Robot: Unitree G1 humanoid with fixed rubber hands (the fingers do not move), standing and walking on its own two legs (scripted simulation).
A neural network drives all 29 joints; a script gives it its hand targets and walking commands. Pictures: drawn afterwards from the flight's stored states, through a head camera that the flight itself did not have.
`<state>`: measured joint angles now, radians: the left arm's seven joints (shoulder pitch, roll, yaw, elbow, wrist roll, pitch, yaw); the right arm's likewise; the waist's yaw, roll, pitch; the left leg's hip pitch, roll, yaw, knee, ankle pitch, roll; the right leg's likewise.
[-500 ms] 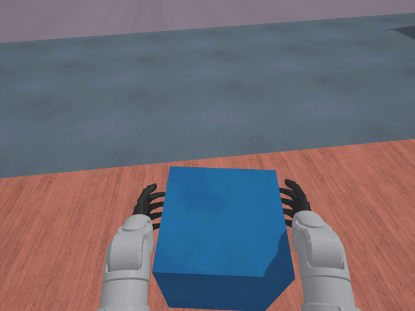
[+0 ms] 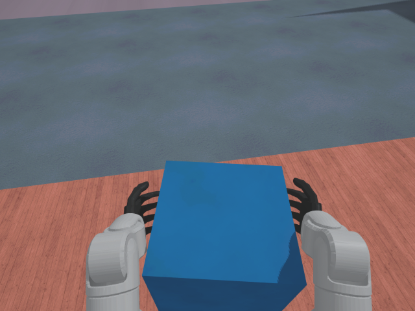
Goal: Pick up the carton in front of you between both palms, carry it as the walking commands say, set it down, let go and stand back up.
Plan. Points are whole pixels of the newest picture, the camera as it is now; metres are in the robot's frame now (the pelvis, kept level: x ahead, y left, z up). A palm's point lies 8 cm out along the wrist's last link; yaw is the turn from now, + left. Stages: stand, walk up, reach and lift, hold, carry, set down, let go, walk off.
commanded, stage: carry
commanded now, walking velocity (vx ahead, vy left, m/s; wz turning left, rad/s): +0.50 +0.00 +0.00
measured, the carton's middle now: (219, 246) +0.25 +0.00 +0.01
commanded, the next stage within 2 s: none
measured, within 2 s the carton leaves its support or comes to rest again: neither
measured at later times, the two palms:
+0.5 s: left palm (171, 116) +0.57 +0.12 +0.07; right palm (284, 109) +0.60 -0.18 +0.07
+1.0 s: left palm (171, 48) +0.95 +0.15 +0.09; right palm (255, 43) +0.95 -0.15 +0.10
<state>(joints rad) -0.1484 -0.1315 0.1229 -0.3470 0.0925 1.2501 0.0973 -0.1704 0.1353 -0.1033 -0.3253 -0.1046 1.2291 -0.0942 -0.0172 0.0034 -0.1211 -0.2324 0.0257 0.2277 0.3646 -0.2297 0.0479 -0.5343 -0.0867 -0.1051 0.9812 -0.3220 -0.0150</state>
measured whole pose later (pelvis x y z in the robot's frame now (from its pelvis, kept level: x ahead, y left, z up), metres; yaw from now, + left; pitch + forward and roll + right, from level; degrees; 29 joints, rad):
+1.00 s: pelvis +0.66 +0.01 +0.00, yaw +0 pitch +4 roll -1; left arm -0.23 -0.13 0.12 -0.35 0.12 1.20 0.09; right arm -0.24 0.14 -0.15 -0.32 -0.09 1.17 -0.08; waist -0.03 -0.01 -0.05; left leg -0.16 0.03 0.24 0.33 -0.25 0.06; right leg -0.65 -0.11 -0.10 0.91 -0.18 -0.01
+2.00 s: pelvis +1.34 +0.00 -0.08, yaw +1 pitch +6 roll -2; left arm -0.61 -0.05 0.20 -0.02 0.09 1.21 0.13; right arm -0.61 0.04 -0.24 0.01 -0.05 1.17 -0.12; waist -0.05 0.01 0.04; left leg -0.25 -0.06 0.08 0.52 -0.38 0.13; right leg -0.78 -0.05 -0.03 1.14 -0.30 -0.02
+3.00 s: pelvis +2.03 +0.03 -0.07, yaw +0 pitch +5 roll -1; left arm -0.15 -0.13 0.11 -0.36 0.11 1.21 0.10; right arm -0.19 0.14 -0.12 -0.32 -0.10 1.19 -0.09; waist -0.01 0.00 -0.11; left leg 0.01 0.04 0.15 0.26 -0.35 0.00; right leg -0.55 -0.07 -0.15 0.53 -0.09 0.01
